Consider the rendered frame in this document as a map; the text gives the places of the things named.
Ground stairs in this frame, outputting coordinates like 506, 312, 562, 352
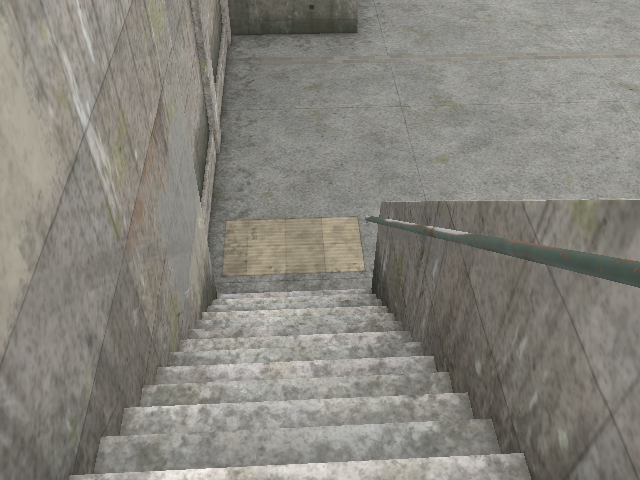
69, 289, 531, 480

